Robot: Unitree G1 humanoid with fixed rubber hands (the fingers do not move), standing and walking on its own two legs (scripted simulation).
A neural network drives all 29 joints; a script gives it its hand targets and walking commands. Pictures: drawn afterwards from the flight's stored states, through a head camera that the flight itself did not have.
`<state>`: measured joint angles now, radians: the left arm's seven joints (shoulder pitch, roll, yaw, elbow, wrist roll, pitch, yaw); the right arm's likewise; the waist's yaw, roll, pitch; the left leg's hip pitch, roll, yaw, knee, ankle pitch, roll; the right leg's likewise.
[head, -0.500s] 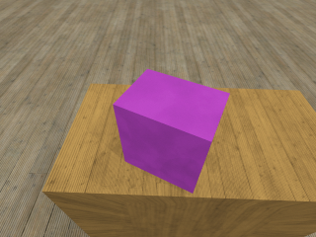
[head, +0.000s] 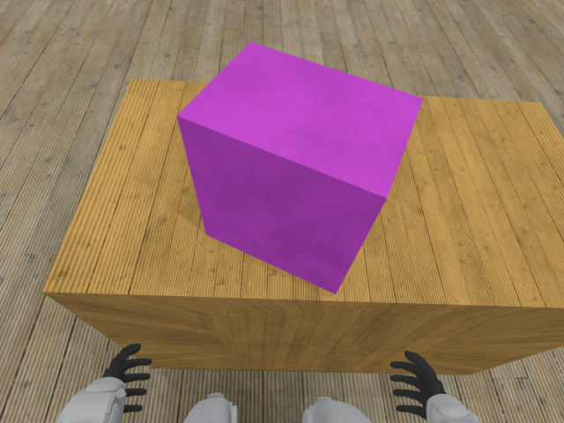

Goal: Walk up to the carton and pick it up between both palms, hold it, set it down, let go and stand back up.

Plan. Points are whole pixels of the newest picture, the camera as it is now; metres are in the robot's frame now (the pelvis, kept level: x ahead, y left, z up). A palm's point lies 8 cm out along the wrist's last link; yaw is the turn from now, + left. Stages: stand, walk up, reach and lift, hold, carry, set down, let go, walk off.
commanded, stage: reach and lift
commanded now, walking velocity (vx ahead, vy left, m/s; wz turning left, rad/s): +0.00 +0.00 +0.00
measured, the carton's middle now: (296, 178) +0.44 -0.02 +0.06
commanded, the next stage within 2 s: none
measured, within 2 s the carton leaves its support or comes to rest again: neither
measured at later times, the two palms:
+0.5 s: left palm (81, 395) +0.18 +0.27 -0.07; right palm out of the picture +0.13 -0.19 -0.06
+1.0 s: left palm (57, 400) +0.17 +0.28 -0.04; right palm out of the picture +0.13 -0.17 -0.02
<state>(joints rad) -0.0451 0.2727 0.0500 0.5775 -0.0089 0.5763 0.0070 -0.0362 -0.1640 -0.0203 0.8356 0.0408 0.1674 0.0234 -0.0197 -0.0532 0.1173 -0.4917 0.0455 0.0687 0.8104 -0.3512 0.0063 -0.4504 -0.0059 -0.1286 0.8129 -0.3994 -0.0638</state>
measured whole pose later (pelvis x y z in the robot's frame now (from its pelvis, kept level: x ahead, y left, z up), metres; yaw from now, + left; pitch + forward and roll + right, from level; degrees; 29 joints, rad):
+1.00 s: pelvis +0.01 +0.04 +0.04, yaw -4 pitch -5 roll -1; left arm 0.29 0.34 -0.01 0.38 -0.14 0.13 -0.10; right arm 0.39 -0.04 -0.04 0.33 0.10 0.00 -0.13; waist 0.03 -0.04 0.12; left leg -0.14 0.03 0.16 0.47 -0.24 0.05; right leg -0.11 0.01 -0.04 0.41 -0.21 -0.01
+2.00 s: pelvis +0.03 +0.07 +0.03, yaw -2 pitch -4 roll -4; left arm 0.42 0.58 -0.08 0.01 -0.39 -0.09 -0.14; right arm 0.49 0.03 0.01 -0.05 0.18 -0.01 -0.30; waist 0.04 -0.01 0.12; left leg -0.21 0.04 0.12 0.63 -0.35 0.08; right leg -0.12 0.01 -0.08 0.46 -0.27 0.01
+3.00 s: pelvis +0.05 +0.04 +0.04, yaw -2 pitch -3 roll -1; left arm -0.07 0.51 0.10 0.02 -0.29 0.38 -0.20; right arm 0.18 -0.14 -0.01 -0.26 0.27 0.41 -0.32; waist -0.05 -0.03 0.07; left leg -0.10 0.01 0.12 0.38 -0.24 0.05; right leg -0.04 0.02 -0.01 0.30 -0.21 0.00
